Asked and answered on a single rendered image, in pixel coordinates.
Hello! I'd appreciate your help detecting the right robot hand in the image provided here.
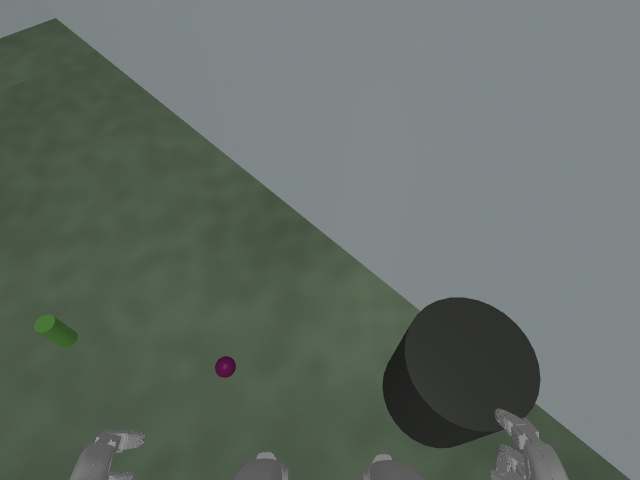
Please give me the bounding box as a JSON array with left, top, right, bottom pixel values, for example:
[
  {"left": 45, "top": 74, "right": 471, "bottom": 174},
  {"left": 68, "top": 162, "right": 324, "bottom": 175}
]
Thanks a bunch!
[{"left": 490, "top": 408, "right": 569, "bottom": 480}]

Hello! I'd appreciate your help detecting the left robot hand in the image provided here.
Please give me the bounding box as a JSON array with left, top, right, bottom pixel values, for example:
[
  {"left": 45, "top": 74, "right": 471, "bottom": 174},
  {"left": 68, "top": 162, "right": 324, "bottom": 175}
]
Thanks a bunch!
[{"left": 70, "top": 429, "right": 146, "bottom": 480}]

